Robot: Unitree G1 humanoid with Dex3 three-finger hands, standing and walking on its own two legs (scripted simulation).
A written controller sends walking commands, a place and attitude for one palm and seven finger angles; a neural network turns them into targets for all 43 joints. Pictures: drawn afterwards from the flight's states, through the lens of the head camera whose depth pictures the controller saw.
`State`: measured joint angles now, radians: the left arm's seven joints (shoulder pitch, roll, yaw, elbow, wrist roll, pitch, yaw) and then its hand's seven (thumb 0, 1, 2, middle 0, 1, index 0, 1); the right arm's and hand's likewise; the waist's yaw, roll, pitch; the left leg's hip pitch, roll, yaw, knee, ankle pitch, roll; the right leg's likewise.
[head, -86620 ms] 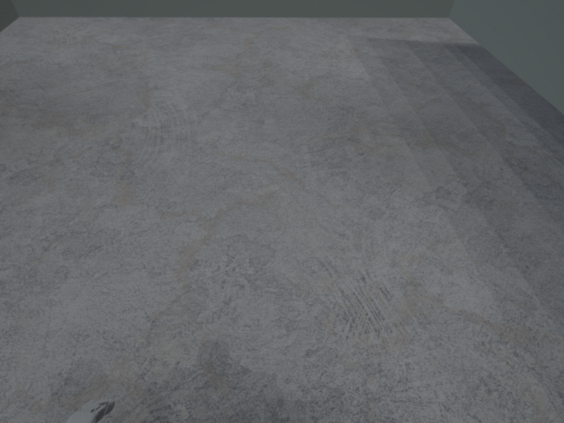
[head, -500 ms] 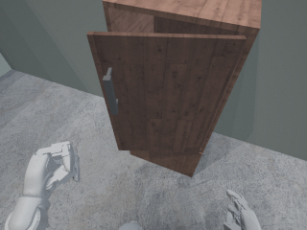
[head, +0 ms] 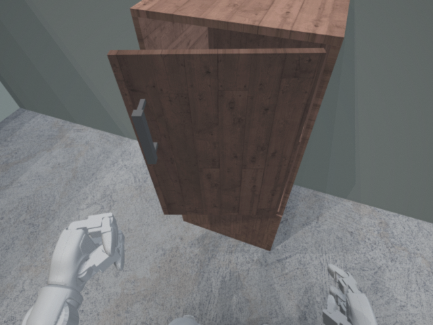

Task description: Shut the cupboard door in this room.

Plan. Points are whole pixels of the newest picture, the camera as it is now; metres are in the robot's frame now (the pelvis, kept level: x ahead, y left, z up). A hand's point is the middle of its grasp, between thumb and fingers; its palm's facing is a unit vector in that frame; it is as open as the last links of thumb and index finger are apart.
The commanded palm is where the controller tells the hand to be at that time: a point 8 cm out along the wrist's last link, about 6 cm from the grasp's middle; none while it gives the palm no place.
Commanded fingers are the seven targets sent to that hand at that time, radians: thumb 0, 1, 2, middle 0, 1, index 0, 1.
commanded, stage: bring the fist close to the handle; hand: left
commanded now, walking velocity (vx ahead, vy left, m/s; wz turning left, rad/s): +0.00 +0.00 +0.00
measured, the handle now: (147, 132) +0.49 +0.19 +0.07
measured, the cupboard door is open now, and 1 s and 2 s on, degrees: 20 20 15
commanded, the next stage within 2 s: push the door shut along its arc in 1.34 s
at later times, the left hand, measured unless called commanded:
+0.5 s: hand (133, 201) +0.31 +0.17 +0.08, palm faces +0.00 -1.00 -0.03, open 3.1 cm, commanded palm +0.29 +0.22 +0.08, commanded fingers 0.00 0.90 0.90 -1.30 -1.50 -1.30 -1.50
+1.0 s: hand (154, 168) +0.39 +0.15 +0.08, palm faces +0.04 -1.00 -0.02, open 3.1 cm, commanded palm +0.36 +0.21 +0.08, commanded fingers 0.00 0.90 0.90 -1.30 -1.50 -1.30 -1.50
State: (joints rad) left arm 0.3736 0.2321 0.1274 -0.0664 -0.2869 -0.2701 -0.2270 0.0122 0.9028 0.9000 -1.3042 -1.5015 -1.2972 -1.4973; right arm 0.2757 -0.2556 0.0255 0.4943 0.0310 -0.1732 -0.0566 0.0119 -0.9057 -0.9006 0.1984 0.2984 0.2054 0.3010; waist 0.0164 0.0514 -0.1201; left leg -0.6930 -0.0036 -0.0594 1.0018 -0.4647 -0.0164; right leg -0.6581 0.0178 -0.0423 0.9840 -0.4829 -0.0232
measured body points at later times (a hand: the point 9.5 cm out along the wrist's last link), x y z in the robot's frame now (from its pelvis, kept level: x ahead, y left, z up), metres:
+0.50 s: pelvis +0.00 +0.02 +0.00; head +0.03 +0.01 +0.45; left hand +0.30 +0.23 +0.09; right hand +0.15 -0.22 -0.09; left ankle +0.02 +0.13 -0.68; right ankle +0.01 -0.11 -0.68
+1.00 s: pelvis +0.00 +0.01 +0.00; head +0.05 +0.00 +0.45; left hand +0.38 +0.21 +0.08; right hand +0.11 -0.24 -0.10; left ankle +0.02 +0.13 -0.68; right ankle +0.01 -0.11 -0.68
